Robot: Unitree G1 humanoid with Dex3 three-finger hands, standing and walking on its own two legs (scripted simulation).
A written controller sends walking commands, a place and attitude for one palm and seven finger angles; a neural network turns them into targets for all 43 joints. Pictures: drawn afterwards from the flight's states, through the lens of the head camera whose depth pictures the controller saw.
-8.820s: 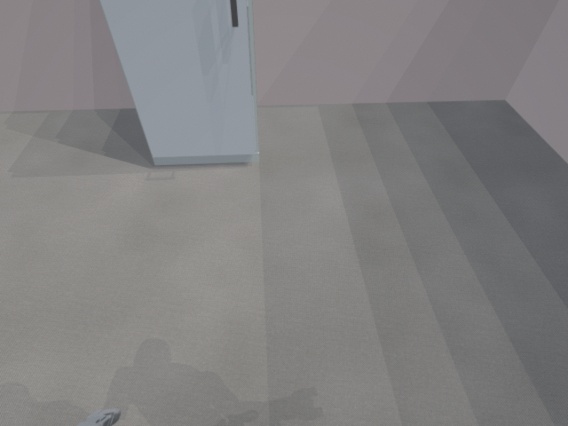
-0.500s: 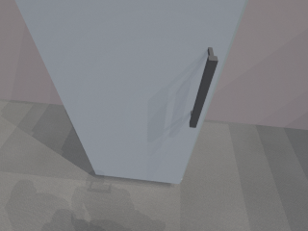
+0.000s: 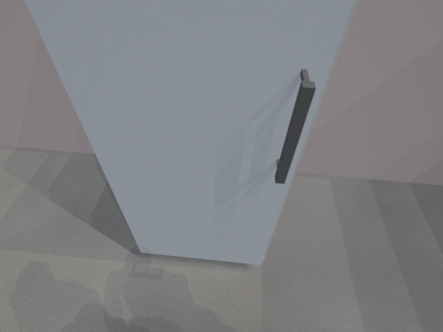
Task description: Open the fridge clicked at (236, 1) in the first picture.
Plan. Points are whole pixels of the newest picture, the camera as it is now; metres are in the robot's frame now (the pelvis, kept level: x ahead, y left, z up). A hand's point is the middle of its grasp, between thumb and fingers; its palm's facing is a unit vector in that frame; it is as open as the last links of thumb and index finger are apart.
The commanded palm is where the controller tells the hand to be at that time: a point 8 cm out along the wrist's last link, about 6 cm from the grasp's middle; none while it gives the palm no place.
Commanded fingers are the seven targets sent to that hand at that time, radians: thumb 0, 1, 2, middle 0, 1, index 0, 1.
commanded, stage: look again from close up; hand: right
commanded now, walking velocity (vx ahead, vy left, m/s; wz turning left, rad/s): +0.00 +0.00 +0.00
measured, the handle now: (290, 133) +0.49 -0.11 +0.11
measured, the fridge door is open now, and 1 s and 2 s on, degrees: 0 0 0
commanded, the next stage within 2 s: raise the hand to about handle height in 0.54 s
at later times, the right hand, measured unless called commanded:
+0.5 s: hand out of the picture -0.01 -0.16 -0.17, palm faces +0.01 +0.98 -0.19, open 7.4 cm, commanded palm none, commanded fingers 0.00 -0.90 -0.90 0.20 0.30 0.20 0.30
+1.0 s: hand (317, 316) +0.17 -0.15 -0.02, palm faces -0.01 +1.00 +0.06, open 8.2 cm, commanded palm +0.11 -0.23 -0.03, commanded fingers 0.00 -0.46 -0.71 0.23 0.58 0.23 0.58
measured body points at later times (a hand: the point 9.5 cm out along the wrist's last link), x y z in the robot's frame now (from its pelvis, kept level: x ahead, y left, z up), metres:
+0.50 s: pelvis -0.01 +0.01 +0.00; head +0.00 +0.01 +0.45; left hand -0.02 +0.22 -0.16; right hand -0.01 -0.21 -0.16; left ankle -0.02 +0.09 -0.74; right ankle -0.03 -0.10 -0.74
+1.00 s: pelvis -0.03 +0.01 -0.05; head -0.02 +0.00 +0.40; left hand +0.18 +0.27 -0.08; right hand +0.17 -0.20 -0.02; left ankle -0.02 +0.09 -0.74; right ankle -0.02 -0.10 -0.74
